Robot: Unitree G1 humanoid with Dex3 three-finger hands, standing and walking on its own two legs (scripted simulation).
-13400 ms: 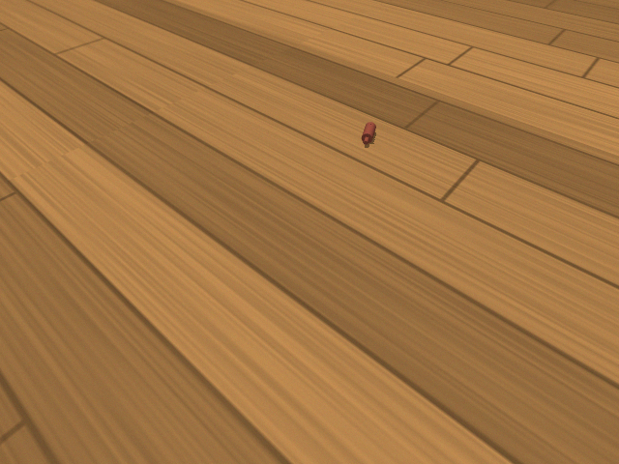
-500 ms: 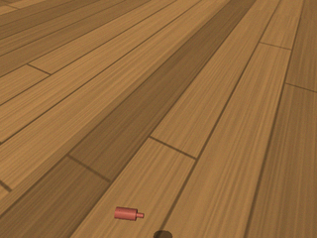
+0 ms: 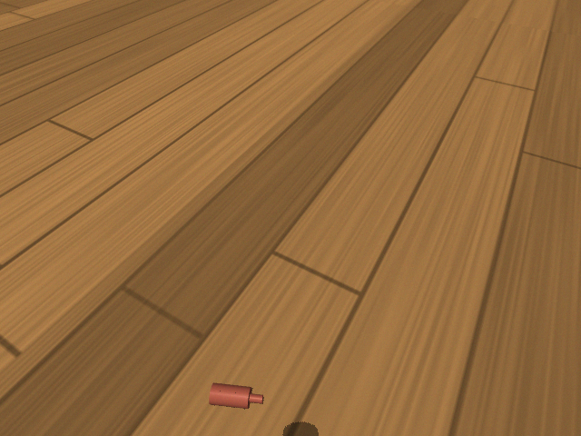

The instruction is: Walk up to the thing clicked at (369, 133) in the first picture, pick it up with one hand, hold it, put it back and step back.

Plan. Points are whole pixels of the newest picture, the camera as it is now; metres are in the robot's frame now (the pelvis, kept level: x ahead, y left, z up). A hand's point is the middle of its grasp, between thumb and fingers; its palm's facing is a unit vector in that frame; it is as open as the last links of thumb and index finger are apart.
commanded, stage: stand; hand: left
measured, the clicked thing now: (237, 396) +0.42 +0.18 -0.75
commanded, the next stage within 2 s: walk up in 0.36 s
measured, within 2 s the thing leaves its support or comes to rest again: neither
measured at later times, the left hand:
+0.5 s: hand out of the picture +0.07 +0.26 -0.16, palm faces +0.01 -0.93 -0.37, open 7.3 cm
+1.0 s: hand out of the picture -0.01 +0.30 -0.18, palm faces -0.10 -0.92 -0.38, open 7.3 cm
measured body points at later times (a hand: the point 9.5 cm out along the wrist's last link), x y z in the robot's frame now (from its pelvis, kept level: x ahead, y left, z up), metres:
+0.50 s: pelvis -0.02 +0.00 -0.01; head +0.03 +0.00 +0.44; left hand +0.07 +0.31 -0.14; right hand +0.07 -0.31 -0.14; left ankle -0.01 +0.12 -0.75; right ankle +0.00 -0.11 -0.75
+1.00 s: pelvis -0.12 +0.04 -0.02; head -0.04 +0.05 +0.41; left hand +0.00 +0.35 -0.16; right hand -0.05 -0.28 -0.14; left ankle -0.08 +0.16 -0.75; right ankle -0.17 -0.10 -0.71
